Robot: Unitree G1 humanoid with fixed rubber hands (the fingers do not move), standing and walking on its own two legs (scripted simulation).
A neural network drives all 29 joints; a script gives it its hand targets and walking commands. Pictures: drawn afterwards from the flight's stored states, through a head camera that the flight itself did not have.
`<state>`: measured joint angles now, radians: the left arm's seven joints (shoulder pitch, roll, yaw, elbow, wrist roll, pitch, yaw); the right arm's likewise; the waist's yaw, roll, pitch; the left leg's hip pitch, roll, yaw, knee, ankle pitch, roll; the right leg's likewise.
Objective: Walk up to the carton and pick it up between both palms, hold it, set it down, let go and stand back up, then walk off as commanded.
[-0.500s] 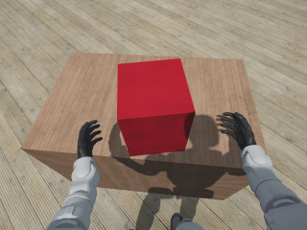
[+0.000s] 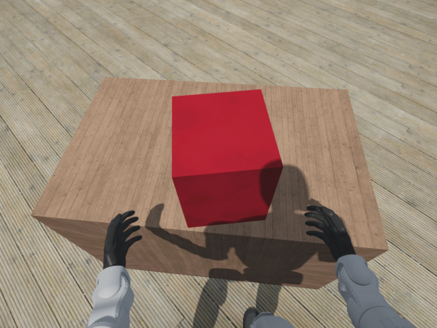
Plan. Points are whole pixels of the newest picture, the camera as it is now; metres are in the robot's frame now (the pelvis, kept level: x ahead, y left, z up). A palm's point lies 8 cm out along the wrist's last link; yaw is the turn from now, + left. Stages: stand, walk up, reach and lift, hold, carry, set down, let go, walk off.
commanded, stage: set down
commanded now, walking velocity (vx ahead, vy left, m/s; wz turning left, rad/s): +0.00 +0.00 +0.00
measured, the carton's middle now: (222, 162) +0.47 +0.00 -0.06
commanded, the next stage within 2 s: let go in 1.08 s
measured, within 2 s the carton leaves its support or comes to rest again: neither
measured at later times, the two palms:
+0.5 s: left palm (116, 278) +0.22 +0.21 -0.07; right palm (327, 269) +0.22 -0.19 -0.08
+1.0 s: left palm (108, 291) +0.20 +0.22 -0.07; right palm (334, 296) +0.18 -0.20 -0.09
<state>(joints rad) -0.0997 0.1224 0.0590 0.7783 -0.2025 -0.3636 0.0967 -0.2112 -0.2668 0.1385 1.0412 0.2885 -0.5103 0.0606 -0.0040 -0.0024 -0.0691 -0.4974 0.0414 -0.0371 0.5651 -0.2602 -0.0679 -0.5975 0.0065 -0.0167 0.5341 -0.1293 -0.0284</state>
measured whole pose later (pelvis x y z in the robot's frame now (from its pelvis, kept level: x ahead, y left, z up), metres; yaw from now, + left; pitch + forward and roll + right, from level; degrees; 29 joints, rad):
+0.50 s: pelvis +0.01 +0.00 +0.01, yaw +0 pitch +2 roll +1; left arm 0.02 0.13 0.06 0.63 -0.17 -0.01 0.02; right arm -0.07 -0.18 0.12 0.96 0.08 -0.38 -0.04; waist 0.00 0.00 0.04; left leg -0.28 0.04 -0.04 0.51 -0.28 -0.06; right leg -0.40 0.01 -0.02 0.51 -0.16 -0.03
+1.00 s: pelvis +0.01 +0.00 +0.01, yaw +0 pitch -2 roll +1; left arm 0.07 0.17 0.06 0.57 -0.10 0.18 0.01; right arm 0.07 -0.17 0.10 0.86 0.00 -0.25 -0.05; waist 0.00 0.00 0.08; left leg -0.18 0.04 -0.03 0.49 -0.28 -0.06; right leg -0.30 0.01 -0.02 0.51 -0.17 -0.03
